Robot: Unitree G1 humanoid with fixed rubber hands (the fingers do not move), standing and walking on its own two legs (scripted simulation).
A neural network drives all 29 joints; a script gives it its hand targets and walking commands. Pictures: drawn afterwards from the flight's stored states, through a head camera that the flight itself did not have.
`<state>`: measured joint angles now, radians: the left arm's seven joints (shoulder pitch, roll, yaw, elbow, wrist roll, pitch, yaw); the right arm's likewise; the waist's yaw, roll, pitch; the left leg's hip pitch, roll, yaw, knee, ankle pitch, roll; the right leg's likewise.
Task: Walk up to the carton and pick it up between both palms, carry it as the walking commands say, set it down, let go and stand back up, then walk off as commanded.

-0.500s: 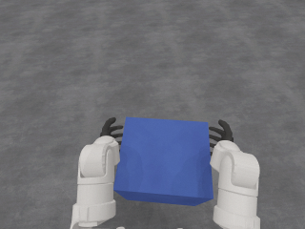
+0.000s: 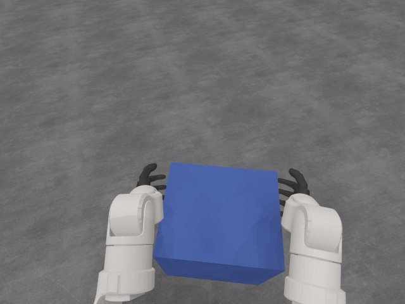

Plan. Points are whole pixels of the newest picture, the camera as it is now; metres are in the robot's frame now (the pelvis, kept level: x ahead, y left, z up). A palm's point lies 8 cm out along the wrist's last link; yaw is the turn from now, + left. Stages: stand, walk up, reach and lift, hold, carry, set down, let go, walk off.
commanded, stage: carry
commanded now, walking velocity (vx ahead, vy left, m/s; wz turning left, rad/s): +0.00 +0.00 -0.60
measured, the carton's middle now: (217, 227) +0.29 -0.01 -0.02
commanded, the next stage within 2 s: none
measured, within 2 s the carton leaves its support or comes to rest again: neither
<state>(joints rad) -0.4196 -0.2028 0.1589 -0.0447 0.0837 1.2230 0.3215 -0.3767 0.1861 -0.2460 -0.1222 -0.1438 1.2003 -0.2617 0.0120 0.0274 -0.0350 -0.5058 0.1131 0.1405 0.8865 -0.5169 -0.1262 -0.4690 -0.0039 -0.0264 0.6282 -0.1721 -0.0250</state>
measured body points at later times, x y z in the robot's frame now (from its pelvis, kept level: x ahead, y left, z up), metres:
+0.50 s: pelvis -0.10 -0.01 +0.00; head -0.10 -0.02 +0.45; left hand +0.23 +0.03 +0.07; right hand +0.15 -0.25 +0.07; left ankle -0.05 +0.11 -0.69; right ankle -0.09 -0.14 -0.72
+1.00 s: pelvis -0.22 +0.01 -0.01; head -0.22 +0.00 +0.44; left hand +0.12 -0.05 +0.08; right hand -0.04 -0.29 +0.08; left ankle -0.09 +0.10 -0.72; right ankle -0.27 -0.09 -0.72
